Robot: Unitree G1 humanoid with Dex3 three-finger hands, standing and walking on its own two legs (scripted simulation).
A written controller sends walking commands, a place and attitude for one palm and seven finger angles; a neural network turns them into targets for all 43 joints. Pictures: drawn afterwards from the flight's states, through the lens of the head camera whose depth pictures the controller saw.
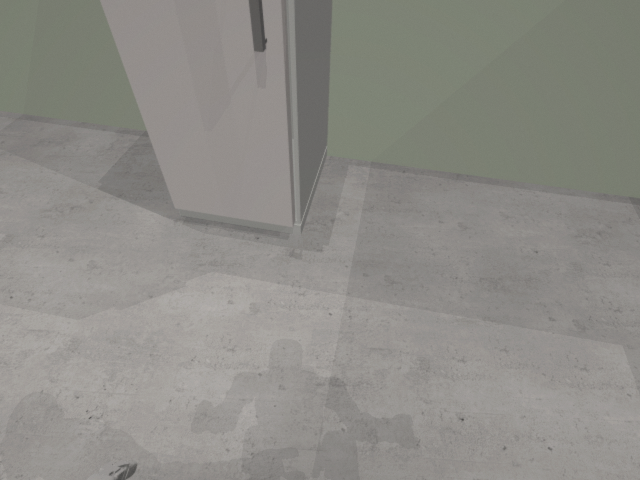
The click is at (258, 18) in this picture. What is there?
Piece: fridge door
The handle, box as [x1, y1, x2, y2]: [249, 0, 266, 51]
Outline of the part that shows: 249,0 254,50 263,51 265,48 266,38 264,37 261,0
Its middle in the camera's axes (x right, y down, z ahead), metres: -0.16 -0.67 +0.87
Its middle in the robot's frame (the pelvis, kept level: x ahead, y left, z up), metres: +1.13 +0.23 +0.28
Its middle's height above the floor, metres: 1.05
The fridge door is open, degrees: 0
